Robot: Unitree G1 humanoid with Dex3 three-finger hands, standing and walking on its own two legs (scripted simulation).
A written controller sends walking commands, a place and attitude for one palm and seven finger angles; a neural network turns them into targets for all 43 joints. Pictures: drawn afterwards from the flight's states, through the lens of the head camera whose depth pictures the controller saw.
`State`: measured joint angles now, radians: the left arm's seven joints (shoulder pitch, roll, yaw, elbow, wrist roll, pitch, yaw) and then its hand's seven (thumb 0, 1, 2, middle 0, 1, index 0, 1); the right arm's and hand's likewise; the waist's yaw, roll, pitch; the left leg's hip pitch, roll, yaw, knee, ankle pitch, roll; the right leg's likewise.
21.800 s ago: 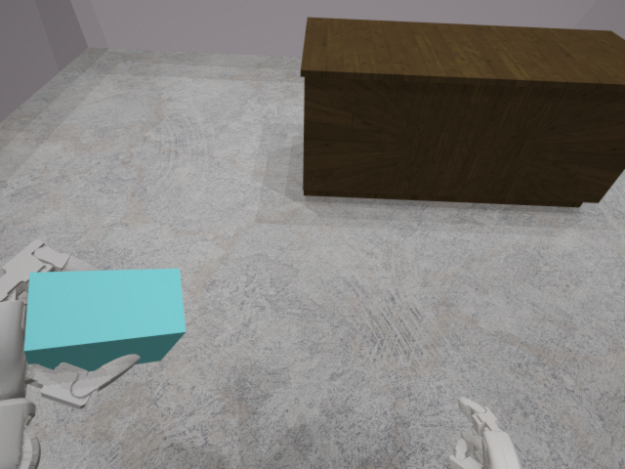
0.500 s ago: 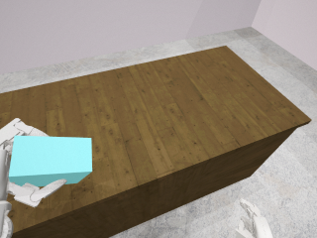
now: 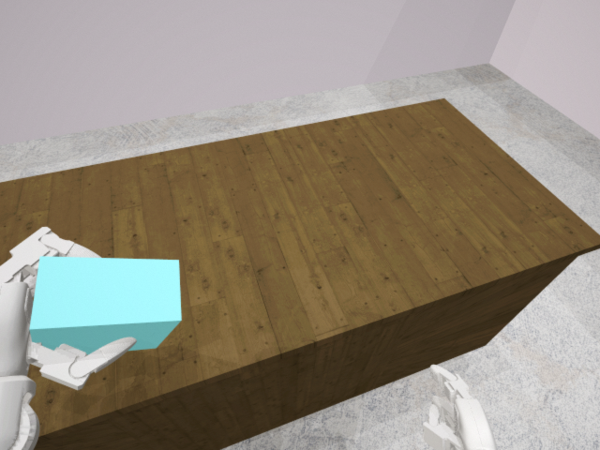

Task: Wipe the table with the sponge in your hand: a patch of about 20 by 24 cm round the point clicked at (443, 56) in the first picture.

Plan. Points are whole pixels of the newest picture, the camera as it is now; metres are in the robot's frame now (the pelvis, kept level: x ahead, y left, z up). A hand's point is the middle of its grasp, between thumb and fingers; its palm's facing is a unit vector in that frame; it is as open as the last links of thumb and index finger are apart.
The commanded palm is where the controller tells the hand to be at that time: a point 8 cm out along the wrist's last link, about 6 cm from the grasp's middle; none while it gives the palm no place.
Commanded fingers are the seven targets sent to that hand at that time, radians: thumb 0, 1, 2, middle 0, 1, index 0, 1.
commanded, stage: come to a stop and stand still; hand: left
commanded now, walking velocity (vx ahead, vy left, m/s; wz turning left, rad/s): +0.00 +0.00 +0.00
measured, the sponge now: (127, 308) +0.22 +0.21 +0.12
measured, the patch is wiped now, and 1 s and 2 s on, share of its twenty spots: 0.00 0.00 0.00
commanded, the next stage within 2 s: look again from close up in 0.24 s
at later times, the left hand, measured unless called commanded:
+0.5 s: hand (51, 267) +0.24 +0.28 +0.17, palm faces +0.45 -0.80 -0.39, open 10.5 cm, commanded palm +0.16 +0.28 +0.17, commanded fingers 0.00 0.10 1.30 -1.20 -1.60 -1.20 -1.60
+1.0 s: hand (55, 281) +0.23 +0.28 +0.16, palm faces +0.35 -0.87 -0.35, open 10.5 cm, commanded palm +0.17 +0.31 +0.17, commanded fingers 0.00 0.10 1.30 -1.20 -1.60 -1.20 -1.60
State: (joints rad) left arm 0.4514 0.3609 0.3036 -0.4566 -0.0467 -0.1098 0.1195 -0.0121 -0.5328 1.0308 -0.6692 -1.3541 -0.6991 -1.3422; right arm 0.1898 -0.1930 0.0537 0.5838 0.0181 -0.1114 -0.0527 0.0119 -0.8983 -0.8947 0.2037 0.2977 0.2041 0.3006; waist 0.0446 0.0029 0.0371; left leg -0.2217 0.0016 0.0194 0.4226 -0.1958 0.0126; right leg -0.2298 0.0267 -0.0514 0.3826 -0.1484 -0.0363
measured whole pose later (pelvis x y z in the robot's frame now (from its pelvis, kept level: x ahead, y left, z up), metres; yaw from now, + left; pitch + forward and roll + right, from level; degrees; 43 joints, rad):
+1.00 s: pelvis +0.01 +0.04 +0.00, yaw -1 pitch -1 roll -1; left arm 0.38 0.36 0.35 -0.44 -0.03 -0.25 0.08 -0.01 -0.53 1.03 -0.67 -1.35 -0.70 -1.34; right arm 0.19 -0.18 0.04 0.59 0.00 -0.18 -0.01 0.01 -0.90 -0.89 0.20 0.30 0.20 0.30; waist 0.04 -0.05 0.06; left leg -0.21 -0.03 0.05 0.46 -0.23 0.06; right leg -0.22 0.00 -0.02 0.40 -0.16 0.01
